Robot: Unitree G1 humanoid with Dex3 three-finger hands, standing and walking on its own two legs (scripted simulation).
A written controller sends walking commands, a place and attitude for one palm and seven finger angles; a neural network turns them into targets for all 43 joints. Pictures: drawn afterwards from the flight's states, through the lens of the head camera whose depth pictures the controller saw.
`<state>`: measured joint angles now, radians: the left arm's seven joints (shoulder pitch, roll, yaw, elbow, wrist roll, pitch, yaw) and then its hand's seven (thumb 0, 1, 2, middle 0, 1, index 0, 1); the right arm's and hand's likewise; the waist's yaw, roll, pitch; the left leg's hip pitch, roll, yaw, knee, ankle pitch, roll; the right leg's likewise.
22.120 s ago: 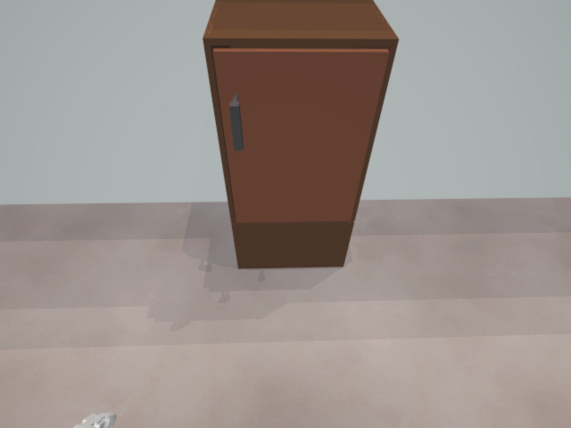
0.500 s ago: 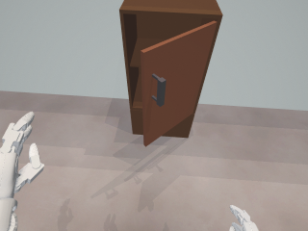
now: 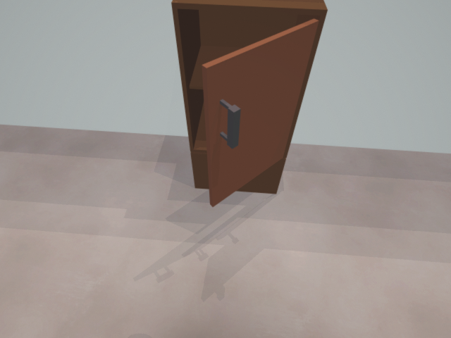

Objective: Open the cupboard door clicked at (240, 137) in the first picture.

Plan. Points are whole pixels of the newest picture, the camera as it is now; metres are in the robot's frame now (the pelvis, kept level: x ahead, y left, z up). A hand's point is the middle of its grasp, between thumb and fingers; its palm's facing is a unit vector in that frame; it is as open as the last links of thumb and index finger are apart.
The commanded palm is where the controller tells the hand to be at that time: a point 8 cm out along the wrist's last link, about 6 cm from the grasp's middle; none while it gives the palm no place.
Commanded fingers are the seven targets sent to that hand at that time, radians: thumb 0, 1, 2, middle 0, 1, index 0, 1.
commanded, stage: let the arm hang, fingers relaxed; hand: left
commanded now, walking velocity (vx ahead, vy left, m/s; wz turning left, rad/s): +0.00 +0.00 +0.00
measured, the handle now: (228, 123) +0.64 +0.04 -0.02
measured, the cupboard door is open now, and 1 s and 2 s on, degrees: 45 45 45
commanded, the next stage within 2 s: look to check the result in 0.56 s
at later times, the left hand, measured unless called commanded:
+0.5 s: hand out of the picture +0.04 +0.16 -0.17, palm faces +0.01 -0.98 -0.18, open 7.3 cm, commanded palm none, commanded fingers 0.00 0.90 0.90 -0.20 -0.30 -0.20 -0.30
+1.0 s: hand out of the picture +0.03 +0.16 -0.17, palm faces +0.03 -0.98 -0.18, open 7.4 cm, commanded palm none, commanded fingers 0.00 0.90 0.90 -0.20 -0.30 -0.20 -0.30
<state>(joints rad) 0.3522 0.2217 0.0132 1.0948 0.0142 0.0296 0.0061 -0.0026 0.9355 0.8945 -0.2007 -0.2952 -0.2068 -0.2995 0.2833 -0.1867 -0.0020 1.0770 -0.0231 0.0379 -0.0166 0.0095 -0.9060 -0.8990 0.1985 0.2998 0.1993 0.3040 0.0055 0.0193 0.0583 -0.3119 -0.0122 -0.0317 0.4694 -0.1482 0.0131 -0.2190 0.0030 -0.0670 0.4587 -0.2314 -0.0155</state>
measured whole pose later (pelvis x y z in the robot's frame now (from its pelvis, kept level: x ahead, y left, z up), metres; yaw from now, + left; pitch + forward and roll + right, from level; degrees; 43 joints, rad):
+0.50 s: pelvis +0.02 -0.01 +0.00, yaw -1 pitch -1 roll +0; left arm 0.25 0.15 0.01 1.13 0.01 0.00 0.03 0.01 0.93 0.89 -0.20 -0.30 -0.21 -0.30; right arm 0.26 -0.14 0.01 1.15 -0.02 0.01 -0.03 0.01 -0.91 -0.90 0.20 0.30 0.20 0.30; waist -0.01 0.00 0.03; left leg -0.24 -0.01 -0.02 0.42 -0.17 0.00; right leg -0.15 0.01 -0.05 0.43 -0.25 -0.02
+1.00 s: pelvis +0.04 -0.01 +0.01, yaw -1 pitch -1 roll +0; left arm 0.28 0.14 0.01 1.15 0.01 0.00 0.03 0.00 0.91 0.90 -0.20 -0.29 -0.20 -0.30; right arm 0.24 -0.15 0.00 1.15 -0.02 0.00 -0.04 0.01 -0.92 -0.90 0.20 0.30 0.20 0.30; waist 0.00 0.01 0.05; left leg -0.21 -0.01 -0.02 0.41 -0.18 0.00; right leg -0.12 0.01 -0.06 0.40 -0.26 -0.02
